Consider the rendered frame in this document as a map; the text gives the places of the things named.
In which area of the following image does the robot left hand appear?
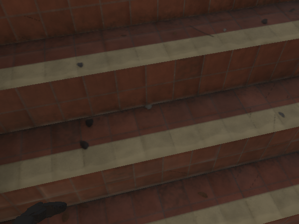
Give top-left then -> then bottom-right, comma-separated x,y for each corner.
11,202 -> 67,224

